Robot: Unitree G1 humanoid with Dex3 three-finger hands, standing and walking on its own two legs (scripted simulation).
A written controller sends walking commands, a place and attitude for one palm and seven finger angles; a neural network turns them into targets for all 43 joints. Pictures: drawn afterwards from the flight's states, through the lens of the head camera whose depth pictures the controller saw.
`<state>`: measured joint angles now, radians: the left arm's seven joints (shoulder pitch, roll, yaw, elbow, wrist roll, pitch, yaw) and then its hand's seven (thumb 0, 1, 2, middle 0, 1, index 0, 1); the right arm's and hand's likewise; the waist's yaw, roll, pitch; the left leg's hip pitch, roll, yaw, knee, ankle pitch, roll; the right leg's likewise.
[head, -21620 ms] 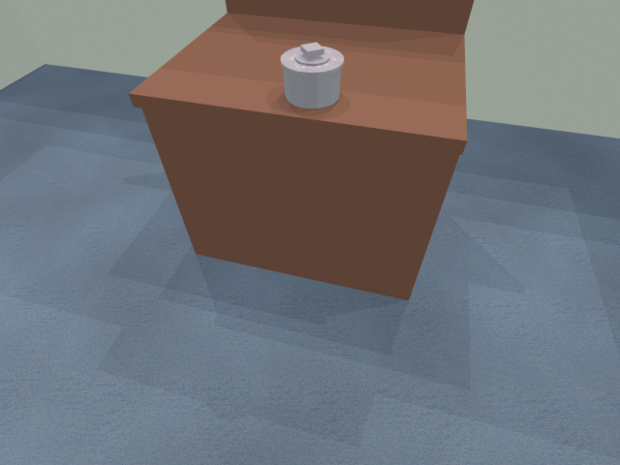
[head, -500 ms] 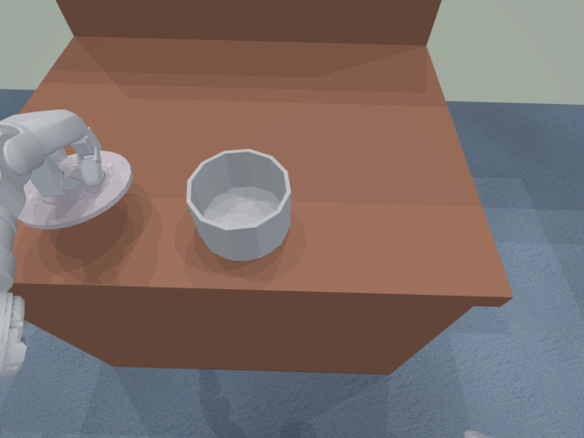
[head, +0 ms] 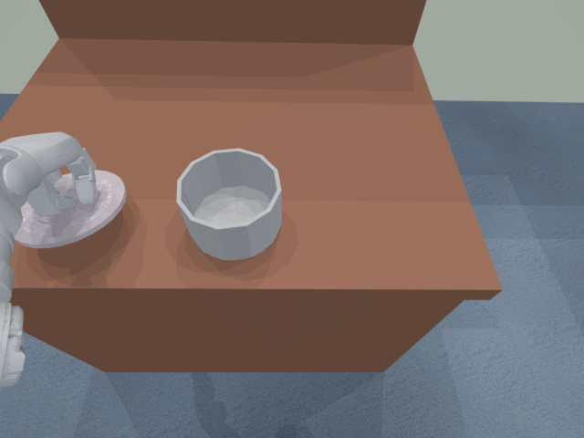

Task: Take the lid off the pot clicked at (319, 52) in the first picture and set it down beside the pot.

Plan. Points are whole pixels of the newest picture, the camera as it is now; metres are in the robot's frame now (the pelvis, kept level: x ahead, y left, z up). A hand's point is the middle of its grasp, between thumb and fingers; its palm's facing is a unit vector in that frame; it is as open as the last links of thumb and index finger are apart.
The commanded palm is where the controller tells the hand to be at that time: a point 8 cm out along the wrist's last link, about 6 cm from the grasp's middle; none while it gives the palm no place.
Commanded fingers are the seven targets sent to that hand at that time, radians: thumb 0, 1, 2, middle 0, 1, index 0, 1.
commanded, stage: lower the lid onto the table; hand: left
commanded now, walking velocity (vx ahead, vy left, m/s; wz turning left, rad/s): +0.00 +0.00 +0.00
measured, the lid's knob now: (60, 192) +0.45 +0.33 +0.06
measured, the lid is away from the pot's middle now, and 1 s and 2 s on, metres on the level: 0.24 0.24 0.24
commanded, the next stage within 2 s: open the fingers wide in 0.88 s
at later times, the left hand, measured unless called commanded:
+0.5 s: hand (66, 212) +0.41 +0.31 +0.06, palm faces -0.51 -0.10 -0.86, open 4.5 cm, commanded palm +0.45 +0.32 +0.12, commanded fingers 0.00 0.57 1.12 -0.79 -0.94 -1.08 -1.07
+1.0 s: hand (69, 213) +0.42 +0.32 +0.05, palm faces -0.51 -0.10 -0.86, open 4.5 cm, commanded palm +0.43 +0.32 +0.09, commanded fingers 0.00 0.55 1.07 -0.76 -0.94 -1.04 -1.07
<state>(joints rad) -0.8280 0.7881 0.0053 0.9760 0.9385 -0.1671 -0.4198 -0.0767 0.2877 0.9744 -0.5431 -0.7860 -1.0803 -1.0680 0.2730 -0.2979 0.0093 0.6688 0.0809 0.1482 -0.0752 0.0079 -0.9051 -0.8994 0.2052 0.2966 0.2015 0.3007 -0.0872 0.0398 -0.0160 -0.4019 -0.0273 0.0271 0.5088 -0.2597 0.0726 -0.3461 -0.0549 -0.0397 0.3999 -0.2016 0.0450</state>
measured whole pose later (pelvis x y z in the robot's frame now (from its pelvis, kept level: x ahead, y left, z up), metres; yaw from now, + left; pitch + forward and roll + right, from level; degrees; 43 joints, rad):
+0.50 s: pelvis -0.01 +0.00 -0.01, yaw +0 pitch +10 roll -2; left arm -0.82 0.78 0.00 1.03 0.95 -0.20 -0.39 -0.08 0.29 0.98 -0.54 -0.79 -1.08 -1.07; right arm 0.29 -0.30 0.02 0.69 0.09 0.12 -0.11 0.01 -0.90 -0.90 0.21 0.30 0.20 0.30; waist -0.09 0.03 -0.03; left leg -0.47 -0.02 0.03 0.58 -0.28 0.07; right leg -0.41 -0.04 -0.04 0.46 -0.22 0.04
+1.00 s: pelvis -0.01 +0.00 -0.02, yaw -1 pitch +13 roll -3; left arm -0.85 0.81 0.01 1.09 0.97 -0.22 -0.37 -0.10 0.26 0.97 -0.54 -0.83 -1.10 -1.07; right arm 0.33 -0.30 0.01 0.69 0.09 0.14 -0.10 0.01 -0.90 -0.90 0.21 0.30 0.20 0.30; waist -0.11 0.03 -0.06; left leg -0.58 0.00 0.04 0.68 -0.32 0.07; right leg -0.53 -0.03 -0.02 0.57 -0.25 0.04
